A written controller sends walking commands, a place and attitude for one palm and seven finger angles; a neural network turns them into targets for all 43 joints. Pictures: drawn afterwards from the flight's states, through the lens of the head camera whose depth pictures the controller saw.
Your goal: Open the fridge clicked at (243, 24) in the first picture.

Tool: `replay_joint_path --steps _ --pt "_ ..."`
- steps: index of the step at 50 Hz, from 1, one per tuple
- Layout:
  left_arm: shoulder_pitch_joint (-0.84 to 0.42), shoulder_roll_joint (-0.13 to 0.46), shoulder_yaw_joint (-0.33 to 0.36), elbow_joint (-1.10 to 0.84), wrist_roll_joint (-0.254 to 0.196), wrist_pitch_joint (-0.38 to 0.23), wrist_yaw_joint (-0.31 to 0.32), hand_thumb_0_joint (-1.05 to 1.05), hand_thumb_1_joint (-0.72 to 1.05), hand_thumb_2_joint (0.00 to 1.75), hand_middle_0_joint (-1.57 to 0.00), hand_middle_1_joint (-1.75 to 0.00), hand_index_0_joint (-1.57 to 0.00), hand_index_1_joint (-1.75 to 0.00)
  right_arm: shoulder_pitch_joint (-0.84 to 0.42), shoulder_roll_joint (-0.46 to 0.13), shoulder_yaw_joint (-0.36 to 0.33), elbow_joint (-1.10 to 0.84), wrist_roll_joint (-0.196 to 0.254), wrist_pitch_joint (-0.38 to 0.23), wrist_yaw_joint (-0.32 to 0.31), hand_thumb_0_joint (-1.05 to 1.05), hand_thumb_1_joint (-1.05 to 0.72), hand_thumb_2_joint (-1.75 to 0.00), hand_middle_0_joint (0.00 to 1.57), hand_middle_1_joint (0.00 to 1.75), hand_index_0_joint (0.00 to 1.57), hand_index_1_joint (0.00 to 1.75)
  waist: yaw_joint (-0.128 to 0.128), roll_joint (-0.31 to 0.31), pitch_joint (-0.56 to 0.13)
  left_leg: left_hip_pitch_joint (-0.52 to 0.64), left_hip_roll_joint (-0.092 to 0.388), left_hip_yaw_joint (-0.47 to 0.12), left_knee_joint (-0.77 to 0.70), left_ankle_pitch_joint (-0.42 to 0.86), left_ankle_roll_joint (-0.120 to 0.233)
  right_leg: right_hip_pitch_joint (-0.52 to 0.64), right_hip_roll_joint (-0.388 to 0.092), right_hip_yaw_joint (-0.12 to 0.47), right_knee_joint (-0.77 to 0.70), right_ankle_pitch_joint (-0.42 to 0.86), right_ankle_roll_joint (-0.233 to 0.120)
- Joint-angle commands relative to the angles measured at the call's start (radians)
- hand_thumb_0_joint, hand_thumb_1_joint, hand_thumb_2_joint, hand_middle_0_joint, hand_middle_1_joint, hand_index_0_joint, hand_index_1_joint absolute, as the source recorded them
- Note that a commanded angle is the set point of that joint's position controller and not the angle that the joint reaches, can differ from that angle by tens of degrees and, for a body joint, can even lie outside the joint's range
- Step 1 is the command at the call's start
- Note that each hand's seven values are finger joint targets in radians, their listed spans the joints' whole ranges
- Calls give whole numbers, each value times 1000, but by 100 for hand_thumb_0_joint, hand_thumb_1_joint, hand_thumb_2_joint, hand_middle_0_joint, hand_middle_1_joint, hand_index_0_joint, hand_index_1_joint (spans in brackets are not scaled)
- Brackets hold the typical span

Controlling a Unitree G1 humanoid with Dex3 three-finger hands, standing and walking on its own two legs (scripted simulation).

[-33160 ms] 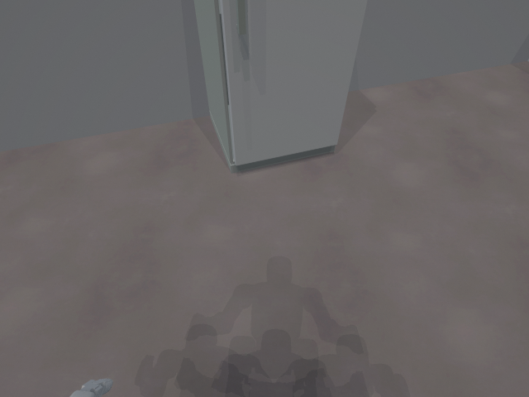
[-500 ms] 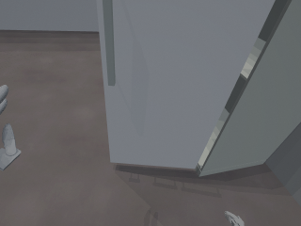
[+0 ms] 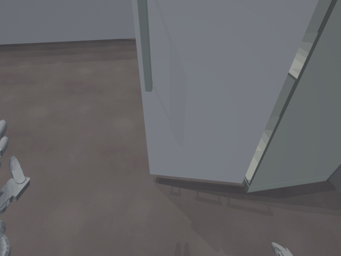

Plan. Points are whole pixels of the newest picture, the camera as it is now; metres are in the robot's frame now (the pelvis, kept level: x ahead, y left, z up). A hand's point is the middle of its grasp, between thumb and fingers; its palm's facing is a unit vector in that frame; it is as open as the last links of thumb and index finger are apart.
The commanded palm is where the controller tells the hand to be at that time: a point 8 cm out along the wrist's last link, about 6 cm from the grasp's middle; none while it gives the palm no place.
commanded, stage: stop stepping back and stand still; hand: left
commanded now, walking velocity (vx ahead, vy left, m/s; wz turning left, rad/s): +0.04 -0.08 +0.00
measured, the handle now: (146, 36) +0.78 +0.15 +0.22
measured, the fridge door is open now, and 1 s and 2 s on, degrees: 74 74 74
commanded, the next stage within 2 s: let the arm hang, fingers relaxed in 0.84 s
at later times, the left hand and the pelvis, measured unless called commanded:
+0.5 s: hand (37, 172) +0.23 +0.29 +0.14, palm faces +0.44 -0.76 -0.48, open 7.4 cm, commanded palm +0.17 +0.32 +0.17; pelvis +0.04 +0.02 -0.01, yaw +2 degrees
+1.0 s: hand (42, 179) +0.25 +0.31 +0.09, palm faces +0.32 -0.81 -0.48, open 7.4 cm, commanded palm none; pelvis +0.04 +0.04 -0.01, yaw +1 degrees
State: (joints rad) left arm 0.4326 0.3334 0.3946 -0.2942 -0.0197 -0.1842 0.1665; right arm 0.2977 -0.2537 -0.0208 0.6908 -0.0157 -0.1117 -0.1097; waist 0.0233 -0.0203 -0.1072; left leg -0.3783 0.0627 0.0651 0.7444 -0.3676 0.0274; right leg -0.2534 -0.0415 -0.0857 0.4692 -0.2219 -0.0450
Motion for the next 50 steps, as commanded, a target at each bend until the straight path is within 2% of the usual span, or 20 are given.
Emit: replay_joint_path --steps 1,2,4,5,8,10,12,14,16,18,21,23,26,29,33,37,46,47,48,50 --pt "-110 214 51 -317 -2 -59 17 0 90 90 -20 -30 -20 -30 -129 -83 -28 -179 -12 -81 -11 0 -90 -90 20 30 20 30 -30 -160 72 195 -41 54 -289 -42 21 -107 -124 187 -136 -468 -44" --pt "-109 252 88 -367 -8 -65 20 0 90 90 -20 -30 -20 -30 -125 -101 -35 -187 -7 -85 -14 0 -90 -90 20 30 20 30 -35 -27 55 260 25 -50 -357 -30 50 -140 -80 146 16 -346 -17" --pt "-158 281 118 -488 3 -96 28 0 90 90 -20 -30 -20 -30 -144 -101 -26 -209 -1 -81 3 0 -90 -90 20 30 20 30 -29 282 75 310 272 -429 -477 156 145 -309 47 14 348 -235 54" --pt "-158 315 152 -501 10 -105 27 0 90 90 -20 -30 -20 -30 -154 -86 -28 -201 -3 -85 11 0 -90 -90 20 30 20 30 -24 254 93 298 279 -398 -498 291 145 -334 50 34 431 -253 57" --pt "-61 292 162 -501 4 -92 14 0 90 90 -20 -30 -20 -30 -147 -58 -20 -184 -5 -101 38 0 -90 -90 20 30 20 30 -23 402 147 85 230 -235 -494 126 114 -160 2 55 326 -207 48" --pt "19 264 157 -437 -3 -84 15 0 90 90 -20 -30 -20 -30 -132 -66 -17 -190 7 -99 50 0 -90 -90 20 30 20 30 -14 335 113 18 167 -99 -370 160 60 42 39 2 107 -94 52" --pt "88 240 148 -339 -10 -70 5 0 90 90 -20 -30 -20 -30 -121 -73 -23 -199 15 -94 57 0 -90 -90 20 30 20 30 -18 157 73 -7 92 -26 -242 158 18 148 44 31 -28 8 44" --pt "80 273 172 -294 -18 -69 3 0 90 90 -20 -30 -20 -30 -116 -63 -27 -205 15 -80 57 0 -90 -90 20 30 20 30 -37 -120 31 -77 -22 13 -23 32 -23 158 -140 336 -107 172 -52" --pt "62 245 147 -274 -26 -67 1 0 90 90 -20 -30 -20 -30 -113 -62 -39 -194 26 -65 61 0 -90 -90 20 30 20 30 -22 -232 14 -82 -45 -45 176 -124 -30 138 -256 460 -206 130 -106" --pt "100 243 147 -254 -23 -69 6 0 90 90 -20 -30 -20 -30 -135 -46 -15 -188 20 -54 56 0 -90 -90 20 30 20 30 -23 -162 26 -102 -11 -74 134 -120 -23 155 -252 382 -142 245 -121" --pt "71 242 149 -310 -15 -88 16 0 90 90 -20 -30 -20 -30 -154 -36 4 -188 7 -46 39 0 -90 -90 20 30 20 30 -31 -140 -11 31 -32 -8 -145 30 -19 154 -164 202 -62 295 -77" --pt "21 258 147 -378 -19 -101 22 0 90 90 -20 -30 -20 -30 -162 -45 -3 -190 2 -52 25 0 -90 -90 20 30 20 30 -34 -37 -15 171 -38 -12 -302 211 -17 99 -114 154 -20 193 -23" --pt "5 274 142 -492 -11 -112 23 0 90 90 -20 -30 -20 -30 -177 -91 -29 -217 12 -62 23 0 -90 -90 20 30 20 30 5 173 -18 233 152 -218 -362 415 49 19 -1 107 62 38 53" --pt "15 280 153 -481 0 -110 20 0 90 90 -20 -30 -20 -30 -169 -70 -13 -212 7 -70 27 0 -90 -90 20 30 20 30 -10 270 40 137 113 -160 -352 531 27 91 16 63 61 163 48" --pt "87 253 153 -403 -12 -108 15 0 90 90 -20 -30 -20 -30 -139 -74 -28 -217 19 -62 40 0 -90 -90 20 30 20 30 -25 121 -58 163 58 -73 -245 592 -20 194 -27 119 27 470 23" --pt "174 246 168 -334 -30 -92 9 0 90 90 -20 -30 -20 -30 -132 -77 -30 -232 23 -38 42 0 -90 -90 20 30 20 30 -31 62 -96 168 46 -58 -241 609 -30 213 -46 121 33 572 21" --pt "94 249 139 -357 -33 -79 4 0 90 90 -20 -30 -20 -30 -163 -76 -12 -251 18 -24 22 0 -90 -90 20 30 20 30 -21 72 -10 104 51 -79 -341 348 -11 158 -13 123 -26 288 41" --pt "-11 81 -326 378 16 49 -116 0 90 90 -20 -30 -20 -30 -246 -188 -47 -56 47 -90 116 0 -90 -90 20 30 20 30 -72 65 94 119 70 -69 -204 434 -17 -43 -79 48 65 284 20" --pt "-44 100 -280 406 29 144 -153 0 90 90 -20 -30 -20 -30 -181 -248 -61 -47 32 -17 124 0 -90 -90 20 30 20 30 -48 99 45 90 90 -87 -242 373 -10 -39 -105 104 28 191 11" --pt "-66 69 -288 459 41 177 -167 0 90 90 -20 -30 -20 -30 -165 -197 -46 -51 17 29 118 0 -90 -90 20 30 20 30 -37 101 72 -1 107 -127 -287 203 23 -54 -68 73 65 0 16"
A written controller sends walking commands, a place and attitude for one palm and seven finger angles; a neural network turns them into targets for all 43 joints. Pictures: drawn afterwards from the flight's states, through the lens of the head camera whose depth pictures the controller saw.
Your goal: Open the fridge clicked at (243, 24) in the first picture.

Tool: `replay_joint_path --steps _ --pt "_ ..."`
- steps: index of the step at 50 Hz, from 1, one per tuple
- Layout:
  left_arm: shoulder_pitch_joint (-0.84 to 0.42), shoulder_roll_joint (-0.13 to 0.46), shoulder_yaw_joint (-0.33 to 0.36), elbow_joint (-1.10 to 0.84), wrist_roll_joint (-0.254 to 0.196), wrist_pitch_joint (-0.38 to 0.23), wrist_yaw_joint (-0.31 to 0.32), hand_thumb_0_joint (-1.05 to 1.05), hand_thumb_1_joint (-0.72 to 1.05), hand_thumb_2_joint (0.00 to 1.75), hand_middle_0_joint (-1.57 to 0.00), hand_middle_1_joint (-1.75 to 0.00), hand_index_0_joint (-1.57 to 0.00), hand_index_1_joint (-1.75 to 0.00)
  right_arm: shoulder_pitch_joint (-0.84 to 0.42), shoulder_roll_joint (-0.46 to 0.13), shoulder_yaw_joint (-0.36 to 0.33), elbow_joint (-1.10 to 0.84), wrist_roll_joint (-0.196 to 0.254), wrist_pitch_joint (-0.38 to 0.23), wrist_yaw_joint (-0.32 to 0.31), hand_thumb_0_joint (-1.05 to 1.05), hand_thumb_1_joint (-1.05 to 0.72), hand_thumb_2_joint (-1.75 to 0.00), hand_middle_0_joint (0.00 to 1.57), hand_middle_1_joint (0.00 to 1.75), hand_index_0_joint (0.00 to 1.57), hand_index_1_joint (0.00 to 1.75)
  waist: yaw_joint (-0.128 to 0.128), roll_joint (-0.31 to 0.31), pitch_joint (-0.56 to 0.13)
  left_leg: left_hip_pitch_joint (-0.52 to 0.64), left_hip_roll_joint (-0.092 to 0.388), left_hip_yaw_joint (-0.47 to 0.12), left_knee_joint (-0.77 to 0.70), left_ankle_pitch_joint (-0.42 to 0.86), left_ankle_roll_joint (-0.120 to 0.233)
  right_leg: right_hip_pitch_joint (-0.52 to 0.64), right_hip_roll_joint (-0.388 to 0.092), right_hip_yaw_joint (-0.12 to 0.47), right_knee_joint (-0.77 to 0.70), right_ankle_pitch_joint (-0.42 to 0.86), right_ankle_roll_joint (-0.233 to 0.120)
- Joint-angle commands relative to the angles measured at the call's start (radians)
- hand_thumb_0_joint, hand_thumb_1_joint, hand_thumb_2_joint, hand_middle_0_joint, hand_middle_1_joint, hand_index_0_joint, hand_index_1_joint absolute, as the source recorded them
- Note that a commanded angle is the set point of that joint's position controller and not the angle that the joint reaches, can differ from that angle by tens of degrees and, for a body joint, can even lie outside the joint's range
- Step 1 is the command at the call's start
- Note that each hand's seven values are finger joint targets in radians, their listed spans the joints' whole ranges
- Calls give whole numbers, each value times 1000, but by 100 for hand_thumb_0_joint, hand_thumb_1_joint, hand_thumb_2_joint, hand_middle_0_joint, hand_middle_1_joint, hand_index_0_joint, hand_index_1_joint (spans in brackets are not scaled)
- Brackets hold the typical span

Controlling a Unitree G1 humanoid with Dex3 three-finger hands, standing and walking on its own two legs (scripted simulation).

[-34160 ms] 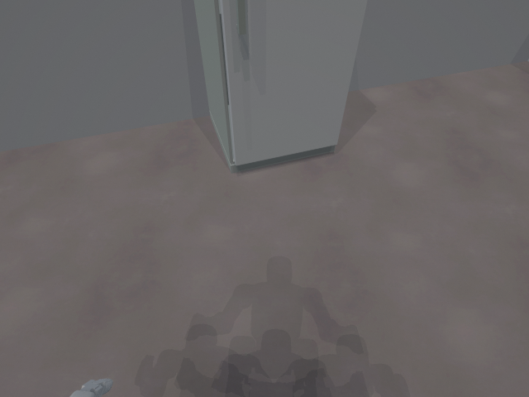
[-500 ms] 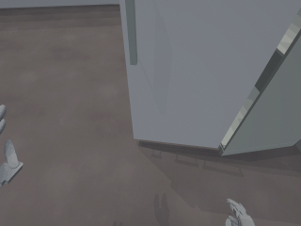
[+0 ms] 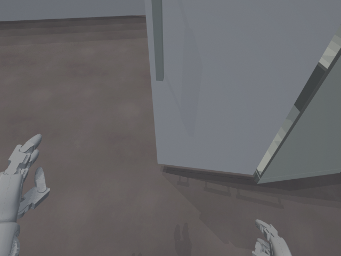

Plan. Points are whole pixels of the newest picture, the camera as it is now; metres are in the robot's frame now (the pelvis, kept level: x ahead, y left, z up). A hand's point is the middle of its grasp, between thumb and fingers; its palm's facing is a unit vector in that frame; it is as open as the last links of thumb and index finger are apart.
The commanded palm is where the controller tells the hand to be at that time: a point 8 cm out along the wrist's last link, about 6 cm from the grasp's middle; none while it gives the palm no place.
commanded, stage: let the arm hang, fingers relaxed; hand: left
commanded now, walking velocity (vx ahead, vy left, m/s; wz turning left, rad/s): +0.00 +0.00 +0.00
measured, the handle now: (159, 18) +0.75 +0.10 +0.23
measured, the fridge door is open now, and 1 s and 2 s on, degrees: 74 74 74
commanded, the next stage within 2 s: look to check the result in 1.04 s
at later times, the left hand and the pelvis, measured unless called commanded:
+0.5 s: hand out of the picture -0.03 +0.21 -0.17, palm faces +0.00 -0.97 -0.25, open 7.2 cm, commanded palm none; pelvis -0.03 +0.00 +0.00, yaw +1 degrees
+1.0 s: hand out of the picture +0.07 +0.23 -0.15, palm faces -0.03 -0.96 -0.28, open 7.4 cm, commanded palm none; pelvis -0.01 +0.01 +0.01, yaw +0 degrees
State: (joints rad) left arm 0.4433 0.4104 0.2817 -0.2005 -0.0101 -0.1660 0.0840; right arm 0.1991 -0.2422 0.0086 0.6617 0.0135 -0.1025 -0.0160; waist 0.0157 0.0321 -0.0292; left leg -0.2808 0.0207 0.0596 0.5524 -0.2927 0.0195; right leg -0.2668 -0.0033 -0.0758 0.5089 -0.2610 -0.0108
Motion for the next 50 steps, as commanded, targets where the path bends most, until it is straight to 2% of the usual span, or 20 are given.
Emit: replay_joint_path --steps 1,2,4,5,6,8,11,12,15,16,17,20,23,26,31,34,37,44,50 --pt "-108 -4 -182 416 34 158 -88 0 90 90 -20 -30 -20 -30 -71 -206 -64 -20 -20 34 25 0 -90 -90 20 30 20 30 -22 12 7 -140 145 -151 -116 101 46 -21 -93 62 39 6 -20" --pt "-133 0 -193 471 38 157 -88 0 90 90 -20 -30 -20 -30 -68 -193 -56 -14 -27 47 25 0 -90 -90 20 30 20 30 -19 -67 3 -136 135 -158 -113 106 44 -9 -88 68 33 -5 -26" --pt "-166 5 -208 582 41 156 -84 0 90 90 -20 -30 -20 -30 -49 -189 -47 8 -36 62 21 0 -90 -90 20 30 20 30 -21 -181 -24 -101 98 -154 -88 109 40 12 -111 105 -16 19 -39" --pt "-184 7 -213 649 44 156 -80 0 90 90 -20 -30 -20 -30 -36 -185 -48 30 -42 70 18 0 -90 -90 20 30 20 30 -24 -229 -37 -67 77 -141 -60 116 34 1 -130 134 -40 40 -49" --pt "-206 3 -221 709 44 160 -76 0 90 90 -20 -30 -20 -30 -19 -174 -45 52 -44 80 17 0 -90 -90 20 30 20 30 -34 -243 -34 -36 60 -129 -47 114 29 -18 -147 151 -61 41 -60" --pt "-222 -15 -240 805 38 169 -71 0 90 90 -20 -30 -20 -30 2 -142 -33 94 -48 94 14 0 -90 -90 20 30 20 30 -38 -167 -34 2 50 -115 -61 114 22 -30 -148 156 -82 16 -62" --pt "-214 -31 -252 932 33 171 -67 0 90 90 -20 -30 -20 -30 -4 -121 -24 152 -48 103 11 0 -90 -90 20 30 20 30 -27 16 -6 -20 63 -127 -133 55 21 -5 -113 144 -98 -49 -43" --pt "-200 -20 -249 966 34 168 -66 0 90 90 -20 -30 -20 -30 0 -131 -26 166 -45 101 9 0 -90 -90 20 30 20 30 -18 57 -14 -26 70 -130 -145 57 21 28 -104 133 -97 -31 -38" --pt "-167 -46 -234 1053 32 165 -64 0 90 90 -20 -30 -20 -30 25 -104 -34 214 -47 106 2 0 -90 -90 20 30 20 30 -12 163 -23 -64 72 -127 -174 -38 20 83 -99 120 -118 -36 -44" --pt "-167 -39 -238 1078 29 163 -64 0 90 90 -20 -30 -20 -30 32 -103 -34 231 -45 108 1 0 -90 -90 20 30 20 30 -12 162 -16 -73 71 -128 -179 -55 18 90 -100 124 -127 -42 -47" --pt "-173 -27 -236 1094 30 160 -65 0 90 90 -20 -30 -20 -30 44 -116 -40 236 -41 109 0 0 -90 -90 20 30 20 30 -11 120 -6 -70 73 -132 -173 -56 17 90 -102 125 -144 -51 -49" --pt "-202 -15 -234 1142 29 157 -67 0 90 90 -20 -30 -20 -30 78 -123 -50 276 -40 111 -3 0 -90 -90 20 30 20 30 -23 49 42 -66 69 -132 -181 -107 20 42 -112 144 -188 -133 -58" --pt "-217 -9 -233 1179 29 153 -68 0 90 90 -20 -30 -20 -30 111 -129 -57 308 -39 109 -4 0 -90 -90 20 30 20 30 -29 -37 70 -43 70 -127 -179 -89 25 8 -118 152 -216 -168 -61" --pt "-229 -4 -231 1208 28 152 -68 0 90 90 -20 -30 -20 -30 121 -141 -59 334 -39 106 -6 0 -90 -90 20 30 20 30 -31 -67 80 -20 75 -129 -189 -75 28 -10 -117 150 -222 -175 -60" --pt "-239 9 -231 1239 30 153 -69 0 90 90 -20 -30 -20 -30 91 -159 -61 358 -40 100 -5 0 -90 -90 20 30 20 30 -21 -57 103 -29 89 -144 -234 -87 34 4 -106 139 -212 -141 -49" --pt "-250 16 -231 1249 28 147 -69 0 90 90 -20 -30 -20 -30 69 -169 -59 369 -38 90 -4 0 -90 -90 20 30 20 30 -16 -52 69 -13 97 -147 -250 -29 34 51 -106 134 -197 -58 -45" --pt "-264 25 -233 1257 28 144 -69 0 90 90 -20 -30 -20 -30 33 -187 -57 374 -35 82 -4 0 -90 -90 20 30 20 30 -9 -20 44 7 111 -158 -266 50 32 91 -104 114 -172 40 -38" --pt "-309 45 -239 1270 27 140 -73 0 90 90 -20 -30 -20 -30 -34 -210 -51 389 -34 78 -3 0 -90 -90 20 30 20 30 -11 -4 46 54 114 -147 -290 118 23 107 -117 113 -190 95 -29" --pt "-342 65 -239 1272 26 131 -74 0 90 90 -20 -30 -20 -30 -68 -233 -50 393 -32 73 -2 0 -90 -90 20 30 20 30 -19 -10 -7 120 111 -136 -278 222 17 140 -129 117 -204 167 -28"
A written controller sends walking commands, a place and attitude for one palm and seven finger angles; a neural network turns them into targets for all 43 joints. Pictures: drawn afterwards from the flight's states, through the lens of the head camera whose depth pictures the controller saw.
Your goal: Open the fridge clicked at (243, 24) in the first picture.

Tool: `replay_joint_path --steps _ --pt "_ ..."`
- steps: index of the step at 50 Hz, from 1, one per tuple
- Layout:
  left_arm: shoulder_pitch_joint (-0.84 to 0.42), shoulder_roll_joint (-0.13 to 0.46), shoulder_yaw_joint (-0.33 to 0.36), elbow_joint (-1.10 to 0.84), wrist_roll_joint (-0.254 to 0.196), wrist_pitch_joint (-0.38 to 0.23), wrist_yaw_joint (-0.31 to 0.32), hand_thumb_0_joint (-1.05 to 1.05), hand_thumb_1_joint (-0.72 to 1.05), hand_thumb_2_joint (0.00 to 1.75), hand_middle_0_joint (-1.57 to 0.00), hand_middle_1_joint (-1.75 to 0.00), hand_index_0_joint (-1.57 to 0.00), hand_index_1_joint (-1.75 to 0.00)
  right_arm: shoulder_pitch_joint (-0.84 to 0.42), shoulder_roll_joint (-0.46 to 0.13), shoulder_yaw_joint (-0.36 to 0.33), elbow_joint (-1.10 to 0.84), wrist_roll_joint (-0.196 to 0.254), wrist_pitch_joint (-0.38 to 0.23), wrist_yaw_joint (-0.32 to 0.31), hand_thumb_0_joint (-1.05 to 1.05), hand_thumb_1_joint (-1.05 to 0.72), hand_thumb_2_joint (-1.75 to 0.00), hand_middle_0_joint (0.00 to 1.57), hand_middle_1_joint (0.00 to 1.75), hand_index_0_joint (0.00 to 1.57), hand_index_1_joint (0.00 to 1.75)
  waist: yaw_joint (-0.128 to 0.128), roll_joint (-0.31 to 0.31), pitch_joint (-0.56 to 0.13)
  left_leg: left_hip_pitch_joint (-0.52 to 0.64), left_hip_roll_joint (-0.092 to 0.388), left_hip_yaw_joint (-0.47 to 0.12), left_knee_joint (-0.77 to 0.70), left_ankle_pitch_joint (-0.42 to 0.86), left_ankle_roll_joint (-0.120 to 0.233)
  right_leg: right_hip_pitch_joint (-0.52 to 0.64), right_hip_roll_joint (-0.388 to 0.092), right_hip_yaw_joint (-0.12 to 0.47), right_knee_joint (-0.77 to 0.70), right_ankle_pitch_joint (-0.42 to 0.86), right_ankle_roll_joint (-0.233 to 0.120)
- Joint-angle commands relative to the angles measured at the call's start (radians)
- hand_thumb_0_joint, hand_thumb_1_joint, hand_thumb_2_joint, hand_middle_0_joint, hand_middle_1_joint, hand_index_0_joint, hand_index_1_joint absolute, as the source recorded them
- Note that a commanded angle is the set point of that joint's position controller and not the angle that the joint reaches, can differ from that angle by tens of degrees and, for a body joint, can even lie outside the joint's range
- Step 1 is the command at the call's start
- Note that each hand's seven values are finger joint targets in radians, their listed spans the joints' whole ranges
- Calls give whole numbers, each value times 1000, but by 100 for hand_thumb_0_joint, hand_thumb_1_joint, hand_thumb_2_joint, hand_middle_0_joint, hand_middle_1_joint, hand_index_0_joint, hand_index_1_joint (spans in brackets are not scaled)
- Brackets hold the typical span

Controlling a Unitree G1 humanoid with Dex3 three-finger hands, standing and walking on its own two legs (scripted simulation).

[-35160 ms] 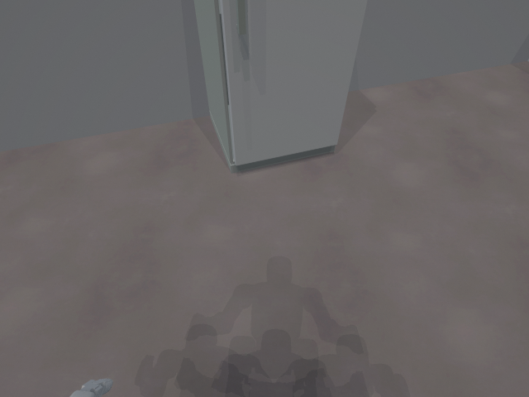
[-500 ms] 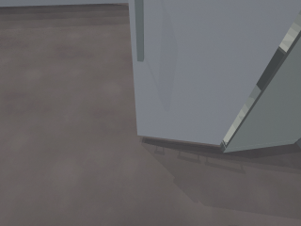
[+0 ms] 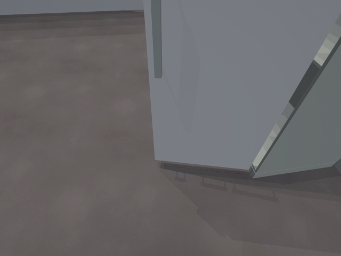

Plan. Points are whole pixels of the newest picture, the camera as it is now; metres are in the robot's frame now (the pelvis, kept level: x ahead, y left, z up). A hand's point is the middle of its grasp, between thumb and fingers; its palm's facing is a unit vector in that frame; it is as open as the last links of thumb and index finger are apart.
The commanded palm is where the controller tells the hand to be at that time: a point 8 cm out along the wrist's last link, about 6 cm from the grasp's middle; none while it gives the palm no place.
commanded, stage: let the arm hang, fingers relaxed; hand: left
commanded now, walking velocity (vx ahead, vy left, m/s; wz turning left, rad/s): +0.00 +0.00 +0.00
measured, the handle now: (157, 15) +0.76 +0.09 +0.22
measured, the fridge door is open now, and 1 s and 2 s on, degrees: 74 74 74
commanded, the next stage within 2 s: look to check the result in 0.04 s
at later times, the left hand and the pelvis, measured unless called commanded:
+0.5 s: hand out of the picture +0.10 +0.23 -0.15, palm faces -0.02 -0.94 -0.33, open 7.4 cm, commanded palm none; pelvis +0.03 -0.01 +0.00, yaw +0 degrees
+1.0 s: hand out of the picture +0.12 +0.21 -0.15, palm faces -0.03 -0.95 -0.32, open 7.4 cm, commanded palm none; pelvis +0.04 -0.03 +0.00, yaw +0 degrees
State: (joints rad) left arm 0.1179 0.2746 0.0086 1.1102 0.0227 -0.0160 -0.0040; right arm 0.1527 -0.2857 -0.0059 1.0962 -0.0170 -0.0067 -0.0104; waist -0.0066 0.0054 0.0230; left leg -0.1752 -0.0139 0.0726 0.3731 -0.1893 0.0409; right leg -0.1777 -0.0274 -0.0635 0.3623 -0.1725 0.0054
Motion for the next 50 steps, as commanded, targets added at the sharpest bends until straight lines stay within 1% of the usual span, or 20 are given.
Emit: replay_joint_path --steps 1,2,4,12,13,16,21,22,23,25,26,32,36,37,38,40,43,44,47,50 --pt "-20 203 33 -38 -8 -19 14 0 90 90 -20 -30 -20 -30 -32 -194 -35 -40 -1 -22 -8 0 -90 -90 20 30 20 30 3 17 -56 25 147 -148 -99 128 -6 46 -106 102 -60 84 -44" --pt "-19 208 34 -39 -7 -22 14 0 90 90 -20 -30 -20 -30 -32 -198 -36 -43 0 -23 -8 0 -90 -90 20 30 20 30 4 5 -72 35 148 -146 -94 143 -4 55 -105 103 -62 97 -45" --pt "-29 210 33 -36 -8 -20 14 0 90 90 -20 -30 -20 -30 -46 -202 -34 -38 -1 -22 -9 0 -90 -90 20 30 20 30 1 21 -59 39 150 -143 -102 141 -9 53 -109 101 -69 96 -44" --pt "-41 231 32 -30 -9 -24 14 0 90 90 -20 -30 -20 -30 -68 -225 -33 -37 3 -20 -9 0 -90 -90 20 30 20 30 -1 -7 -68 71 151 -140 -101 182 -11 72 -113 105 -85 150 -45" --pt "-44 233 31 -29 -10 -24 14 0 90 90 -20 -30 -20 -30 -71 -226 -32 -36 2 -21 -8 0 -90 -90 20 30 20 30 -1 2 -73 73 152 -139 -101 190 -11 81 -118 104 -83 161 -45" --pt "-45 237 31 -25 -11 -25 14 0 90 90 -20 -30 -20 -30 -74 -233 -31 -34 2 -21 -10 0 -90 -90 20 30 20 30 -1 -9 -88 90 154 -138 -101 217 -13 93 -120 101 -83 189 -46" --pt "-51 244 30 -25 -12 -25 15 0 90 90 -20 -30 -20 -30 -77 -236 -30 -30 3 -20 -11 0 -90 -90 20 30 20 30 -1 -2 -89 101 156 -135 -103 244 -15 106 -120 101 -85 218 -48" --pt "-45 246 31 -26 -11 -26 16 0 90 90 -20 -30 -20 -30 -77 -237 -29 -33 4 -20 -11 0 -90 -90 20 30 20 30 1 -11 -93 106 156 -134 -101 241 -13 106 -121 101 -87 219 -47" --pt "-52 246 29 -25 -11 -25 16 0 90 90 -20 -30 -20 -30 -79 -235 -30 -30 4 -19 -10 0 -90 -90 20 30 20 30 -1 -8 -69 94 156 -133 -107 222 -16 97 -122 101 -92 206 -47" --pt "-51 247 29 -25 -12 -25 15 0 90 90 -20 -30 -20 -30 -79 -238 -29 -29 3 -18 -10 0 -90 -90 20 30 20 30 -1 -17 -67 99 156 -133 -110 220 -16 96 -122 102 -94 209 -48" --pt "-51 247 29 -24 -12 -25 15 0 90 90 -20 -30 -20 -30 -80 -240 -29 -27 3 -18 -10 0 -90 -90 20 30 20 30 -1 -5 -64 98 155 -132 -111 215 -17 97 -122 105 -98 205 -47" --pt "-46 249 32 -28 -12 -27 17 0 90 90 -20 -30 -20 -30 -73 -236 -27 -28 4 -19 -12 0 -90 -90 20 30 20 30 2 -16 -88 108 156 -127 -104 247 -17 123 -123 103 -93 258 -49" --pt "-53 246 30 -27 -13 -25 17 0 90 90 -20 -30 -20 -30 -77 -235 -27 -24 2 -18 -13 0 -90 -90 20 30 20 30 0 -1 -73 108 157 -125 -112 229 -21 117 -122 109 -99 244 -50" --pt "-49 247 32 -29 -12 -27 18 0 90 90 -20 -30 -20 -30 -71 -236 -27 -27 3 -19 -13 0 -90 -90 20 30 20 30 1 -9 -82 112 156 -125 -108 243 -20 121 -120 107 -96 256 -51" --pt "-52 247 32 -29 -13 -27 18 0 90 90 -20 -30 -20 -30 -68 -234 -27 -25 3 -20 -14 0 -90 -90 20 30 20 30 -1 2 -88 114 158 -122 -106 254 -21 130 -123 108 -93 271 -51" --pt "-50 244 32 -29 -14 -27 19 0 90 90 -20 -30 -20 -30 -67 -232 -26 -23 3 -20 -15 0 -90 -90 20 30 20 30 1 -3 -87 116 159 -122 -107 268 -21 134 -123 107 -90 290 -52" --pt "-52 243 32 -30 -13 -26 20 0 90 90 -20 -30 -20 -30 -63 -229 -26 -25 3 -19 -16 0 -90 -90 20 30 20 30 -1 -6 -81 114 160 -119 -109 249 -22 131 -122 108 -96 276 -52" --pt "-51 241 32 -29 -13 -26 19 0 90 90 -20 -30 -20 -30 -69 -228 -26 -24 3 -18 -16 0 -90 -90 20 30 20 30 1 4 -66 109 159 -117 -111 240 -23 124 -123 110 -100 270 -52" --pt "-49 244 34 -32 -12 -27 20 0 90 90 -20 -30 -20 -30 -62 -227 -26 -25 4 -17 -16 0 -90 -90 20 30 20 30 1 -13 -69 108 158 -118 -111 229 -23 128 -119 109 -104 267 -51" --pt "-50 240 32 -29 -14 -26 19 0 90 90 -20 -30 -20 -30 -62 -224 -27 -22 2 -16 -16 0 -90 -90 20 30 20 30 -1 -8 -57 106 158 -117 -113 207 -24 121 -121 117 -110 258 -51"
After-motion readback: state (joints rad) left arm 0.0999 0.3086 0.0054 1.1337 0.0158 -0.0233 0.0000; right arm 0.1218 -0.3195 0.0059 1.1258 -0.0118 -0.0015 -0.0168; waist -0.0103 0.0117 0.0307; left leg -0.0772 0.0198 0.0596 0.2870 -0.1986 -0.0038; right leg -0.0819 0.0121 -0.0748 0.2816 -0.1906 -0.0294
